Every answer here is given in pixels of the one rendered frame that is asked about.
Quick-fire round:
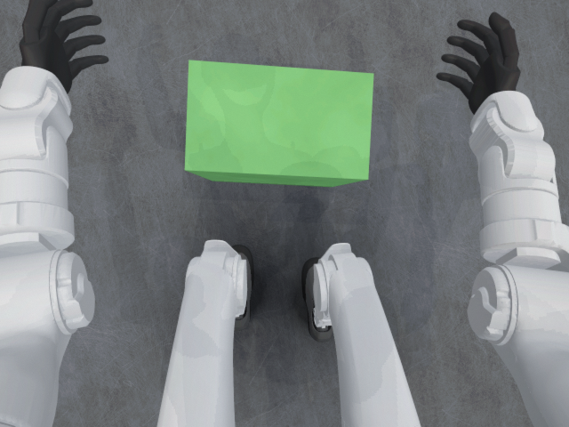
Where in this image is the left robot hand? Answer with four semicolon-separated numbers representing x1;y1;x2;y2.
19;0;108;94

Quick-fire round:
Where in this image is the right robot forearm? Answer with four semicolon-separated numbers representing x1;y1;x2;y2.
469;91;569;272

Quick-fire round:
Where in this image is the left robot forearm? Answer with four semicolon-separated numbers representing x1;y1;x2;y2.
0;66;75;258

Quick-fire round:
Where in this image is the right robot upper arm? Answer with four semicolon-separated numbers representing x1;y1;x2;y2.
467;264;569;427

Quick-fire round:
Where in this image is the carton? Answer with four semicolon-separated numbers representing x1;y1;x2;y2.
185;60;373;187

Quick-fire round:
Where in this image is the right robot shin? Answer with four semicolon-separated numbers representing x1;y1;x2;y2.
313;243;374;327

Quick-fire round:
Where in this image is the right robot hand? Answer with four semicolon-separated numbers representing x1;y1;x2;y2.
437;12;521;115

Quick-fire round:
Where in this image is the left robot upper arm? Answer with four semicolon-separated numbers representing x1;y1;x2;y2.
0;249;95;427

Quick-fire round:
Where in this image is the right robot foot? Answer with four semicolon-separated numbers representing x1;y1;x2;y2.
301;257;333;342

